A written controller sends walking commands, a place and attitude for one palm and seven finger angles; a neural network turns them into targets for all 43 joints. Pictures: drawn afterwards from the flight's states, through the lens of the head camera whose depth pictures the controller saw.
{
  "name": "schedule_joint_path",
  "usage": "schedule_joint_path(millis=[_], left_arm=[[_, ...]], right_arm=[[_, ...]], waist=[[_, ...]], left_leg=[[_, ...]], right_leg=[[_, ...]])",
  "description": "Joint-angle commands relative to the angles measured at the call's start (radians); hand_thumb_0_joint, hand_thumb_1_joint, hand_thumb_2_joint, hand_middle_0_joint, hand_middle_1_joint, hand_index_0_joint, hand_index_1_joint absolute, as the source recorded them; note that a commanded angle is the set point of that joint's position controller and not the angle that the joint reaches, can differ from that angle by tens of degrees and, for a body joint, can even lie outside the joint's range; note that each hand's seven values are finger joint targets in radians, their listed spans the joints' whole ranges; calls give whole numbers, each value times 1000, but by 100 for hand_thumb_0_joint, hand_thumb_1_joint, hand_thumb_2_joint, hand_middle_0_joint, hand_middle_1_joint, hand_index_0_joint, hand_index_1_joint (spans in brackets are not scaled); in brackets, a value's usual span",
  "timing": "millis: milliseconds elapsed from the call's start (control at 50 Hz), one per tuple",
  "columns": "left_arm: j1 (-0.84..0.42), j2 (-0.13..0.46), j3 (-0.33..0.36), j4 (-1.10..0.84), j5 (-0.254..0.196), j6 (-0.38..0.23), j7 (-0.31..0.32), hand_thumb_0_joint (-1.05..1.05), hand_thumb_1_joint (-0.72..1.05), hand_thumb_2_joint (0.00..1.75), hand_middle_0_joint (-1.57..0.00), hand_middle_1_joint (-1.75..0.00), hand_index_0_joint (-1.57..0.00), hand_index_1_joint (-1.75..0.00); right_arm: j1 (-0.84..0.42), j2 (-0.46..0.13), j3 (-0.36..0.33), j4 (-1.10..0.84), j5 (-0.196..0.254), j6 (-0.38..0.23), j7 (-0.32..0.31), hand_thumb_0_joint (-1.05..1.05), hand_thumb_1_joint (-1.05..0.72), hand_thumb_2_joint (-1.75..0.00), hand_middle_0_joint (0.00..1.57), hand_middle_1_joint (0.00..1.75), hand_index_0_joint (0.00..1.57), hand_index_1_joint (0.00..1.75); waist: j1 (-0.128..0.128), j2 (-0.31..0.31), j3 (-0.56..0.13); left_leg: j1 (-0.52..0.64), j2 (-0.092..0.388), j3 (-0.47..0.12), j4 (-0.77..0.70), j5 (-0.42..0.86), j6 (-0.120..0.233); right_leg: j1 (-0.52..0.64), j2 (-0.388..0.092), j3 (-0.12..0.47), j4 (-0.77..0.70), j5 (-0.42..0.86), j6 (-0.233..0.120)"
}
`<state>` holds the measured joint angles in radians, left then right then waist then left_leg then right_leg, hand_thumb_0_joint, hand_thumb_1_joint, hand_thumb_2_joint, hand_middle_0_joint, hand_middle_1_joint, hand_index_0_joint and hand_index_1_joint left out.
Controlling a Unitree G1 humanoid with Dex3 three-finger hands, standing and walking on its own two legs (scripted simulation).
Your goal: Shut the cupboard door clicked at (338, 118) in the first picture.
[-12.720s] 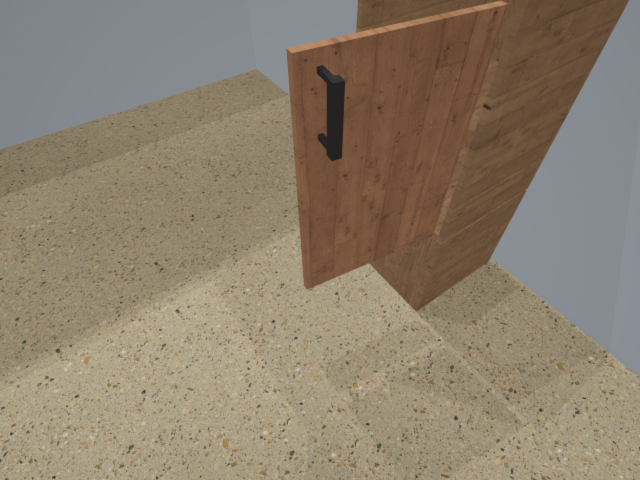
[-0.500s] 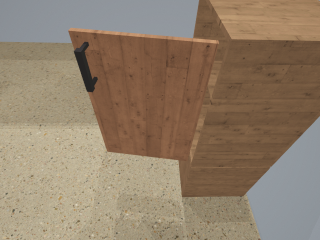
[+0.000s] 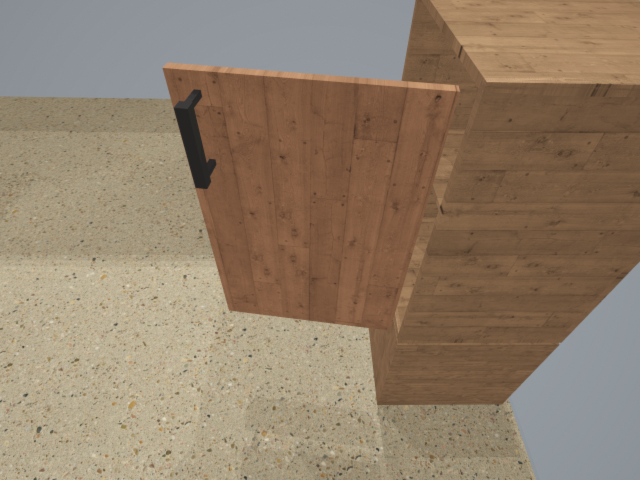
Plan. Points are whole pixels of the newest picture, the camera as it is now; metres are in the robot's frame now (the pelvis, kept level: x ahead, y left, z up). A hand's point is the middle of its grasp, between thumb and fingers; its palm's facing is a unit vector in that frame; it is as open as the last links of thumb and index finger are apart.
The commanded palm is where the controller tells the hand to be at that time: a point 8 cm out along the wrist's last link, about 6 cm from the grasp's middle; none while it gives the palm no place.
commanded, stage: look again from close up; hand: left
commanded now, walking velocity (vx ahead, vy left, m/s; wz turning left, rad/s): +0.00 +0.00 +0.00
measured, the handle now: (199, 140) +0.52 +0.22 +0.16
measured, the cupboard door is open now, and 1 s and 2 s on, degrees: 82 82 82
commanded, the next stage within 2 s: shuffle to correct the standing spot in 0.22 s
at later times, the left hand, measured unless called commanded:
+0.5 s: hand out of the picture -0.03 +0.22 -0.17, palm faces -0.01 -0.97 -0.23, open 7.4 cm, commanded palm none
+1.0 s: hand out of the picture +0.13 +0.20 -0.16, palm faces -0.08 -0.97 -0.24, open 7.3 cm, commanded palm none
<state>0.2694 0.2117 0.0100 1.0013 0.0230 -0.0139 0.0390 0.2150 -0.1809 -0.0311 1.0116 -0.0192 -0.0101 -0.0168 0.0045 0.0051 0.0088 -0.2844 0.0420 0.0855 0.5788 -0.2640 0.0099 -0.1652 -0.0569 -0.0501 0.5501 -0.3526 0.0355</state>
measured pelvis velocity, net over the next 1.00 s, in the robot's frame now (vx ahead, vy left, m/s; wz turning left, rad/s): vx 0.05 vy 0.03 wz -0.09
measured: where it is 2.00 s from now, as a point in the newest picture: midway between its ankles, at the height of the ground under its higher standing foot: outside the picture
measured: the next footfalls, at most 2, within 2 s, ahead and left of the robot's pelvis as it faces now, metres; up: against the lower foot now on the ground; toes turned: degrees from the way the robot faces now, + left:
right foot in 0.94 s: +0.11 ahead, -0.07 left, +0.00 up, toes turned +1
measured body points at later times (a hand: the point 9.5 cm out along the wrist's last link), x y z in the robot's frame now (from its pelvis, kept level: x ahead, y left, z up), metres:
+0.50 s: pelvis -0.02 +0.02 +0.01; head -0.01 +0.03 +0.46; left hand -0.02 +0.27 -0.15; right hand +0.01 -0.23 -0.14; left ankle +0.03 +0.11 -0.73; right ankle -0.04 -0.14 -0.73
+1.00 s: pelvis +0.05 +0.03 +0.00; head +0.07 +0.01 +0.45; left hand +0.13 +0.25 -0.14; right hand +0.00 -0.17 -0.17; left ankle +0.03 +0.11 -0.73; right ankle +0.06 -0.08 -0.73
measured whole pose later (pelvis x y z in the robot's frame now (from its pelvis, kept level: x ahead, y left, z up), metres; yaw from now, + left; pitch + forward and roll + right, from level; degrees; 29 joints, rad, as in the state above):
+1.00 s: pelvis +0.05 +0.03 +0.00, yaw -5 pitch -1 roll +1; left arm 0.21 0.16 0.02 1.02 0.01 -0.02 0.04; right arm 0.33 -0.13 -0.01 1.12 -0.01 0.00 -0.03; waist -0.02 0.02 0.06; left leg -0.16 0.01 0.20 0.51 -0.33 0.04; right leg -0.28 -0.05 -0.09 0.57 -0.27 -0.02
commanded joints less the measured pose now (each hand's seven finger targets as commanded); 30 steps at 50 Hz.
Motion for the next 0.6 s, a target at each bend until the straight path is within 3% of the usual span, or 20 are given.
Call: schedule_joint_path(millis=[0,200,300,360,420,460,500,540,580], left_arm=[[62,127,19,-51,-2,-3,10,0,90,90,-20,-30,-20,-30],[15,144,18,-69,3,8,-1,0,90,90,-20,-30,-20,-30],[33,137,15,-52,3,7,-4,0,90,90,-20,-30,-20,-30],[68,113,10,-29,5,12,-6,0,90,90,-20,-30,-20,-30],[95,107,16,-13,9,21,-11,0,90,90,-20,-30,-20,-30],[125,108,19,-5,9,19,-15,0,90,90,-20,-30,-20,-30],[139,107,25,7,4,14,-16,0,90,90,-20,-30,-20,-30],[144,117,30,13,0,4,-15,0,90,90,-20,-30,-20,-30],[145,133,36,15,-2,2,-12,0,90,90,-20,-30,-20,-30]], right_arm=[[5,-130,-20,-58,3,-9,-1,0,-90,-90,20,30,20,30],[-33,-172,-20,-71,2,-1,11,0,-90,-90,20,30,20,30],[-24,-179,-20,-57,4,-2,12,0,-90,-90,20,30,20,30],[13,-159,-14,-33,2,9,14,0,-90,-90,20,30,20,30],[20,-171,-19,-25,-2,22,15,0,-90,-90,20,30,20,30],[24,-163,-19,-24,0,24,16,0,-90,-90,20,30,20,30],[32,-146,-16,-23,1,20,16,0,-90,-90,20,30,20,30],[55,-117,-9,-19,4,9,16,0,-90,-90,20,30,20,30],[77,-107,-5,-13,6,0,17,0,-90,-90,20,30,20,30]], waist=[[1,-2,36],[-5,26,53],[-3,12,24],[-5,19,2],[-1,47,79],[9,25,107],[6,-22,116],[-2,-83,94],[-8,-109,87]], left_leg=[[50,61,-83,-101,247,14],[16,69,-122,-224,-42,14],[34,75,-129,-244,-49,17],[64,74,-119,-267,-209,12],[7,81,-124,-299,-351,10],[-8,74,-106,-272,-337,13],[-2,46,-62,-197,-265,6],[19,17,-21,-120,-160,2],[10,0,3,-83,-142,-1]], right_leg=[[-80,-54,62,-100,253,-48],[-100,-43,52,-146,59,-39],[-80,-48,47,-151,79,-37],[-91,-36,48,-165,-66,-40],[-138,-18,53,-158,-179,-51],[-144,-23,81,-175,-183,-65],[-158,-50,152,-207,-191,-88],[-137,-92,208,-232,-148,-108],[-117,-118,239,-232,-136,-124]])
